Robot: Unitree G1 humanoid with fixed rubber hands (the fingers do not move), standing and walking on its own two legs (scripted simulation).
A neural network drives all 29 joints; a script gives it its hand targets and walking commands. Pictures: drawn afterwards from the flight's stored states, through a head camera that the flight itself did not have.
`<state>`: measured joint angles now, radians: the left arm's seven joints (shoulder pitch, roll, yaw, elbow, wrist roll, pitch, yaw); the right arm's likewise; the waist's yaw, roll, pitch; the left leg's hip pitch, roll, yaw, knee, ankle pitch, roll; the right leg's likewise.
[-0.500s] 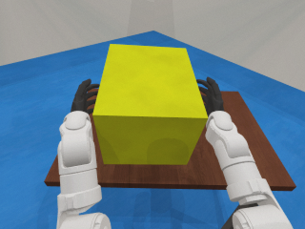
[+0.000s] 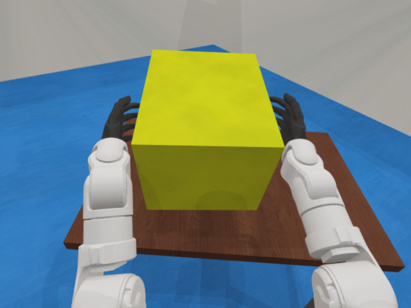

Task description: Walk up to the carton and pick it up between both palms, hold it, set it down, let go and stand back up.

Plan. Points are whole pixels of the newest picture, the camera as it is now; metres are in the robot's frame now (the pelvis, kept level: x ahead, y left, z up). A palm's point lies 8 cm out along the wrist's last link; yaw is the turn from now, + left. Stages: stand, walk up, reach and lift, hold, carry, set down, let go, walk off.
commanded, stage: set down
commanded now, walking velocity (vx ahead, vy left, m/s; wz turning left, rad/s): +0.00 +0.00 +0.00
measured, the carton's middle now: (203, 128) +0.45 +0.01 +0.17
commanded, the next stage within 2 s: none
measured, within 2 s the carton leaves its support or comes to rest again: neither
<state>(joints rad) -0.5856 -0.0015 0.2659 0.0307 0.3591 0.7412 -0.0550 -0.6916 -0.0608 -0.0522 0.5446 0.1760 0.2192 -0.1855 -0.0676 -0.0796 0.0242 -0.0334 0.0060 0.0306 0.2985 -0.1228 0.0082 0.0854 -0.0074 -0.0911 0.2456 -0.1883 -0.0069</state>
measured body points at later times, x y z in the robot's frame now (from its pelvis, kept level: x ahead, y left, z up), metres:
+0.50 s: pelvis +0.02 -0.04 +0.00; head +0.00 -0.02 +0.45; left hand +0.37 +0.15 +0.16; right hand +0.41 -0.17 +0.18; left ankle +0.04 +0.11 -0.75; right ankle -0.02 -0.11 -0.75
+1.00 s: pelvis +0.01 -0.03 +0.00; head +0.00 -0.01 +0.45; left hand +0.39 +0.14 +0.13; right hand +0.42 -0.18 +0.16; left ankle +0.04 +0.11 -0.75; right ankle -0.02 -0.11 -0.75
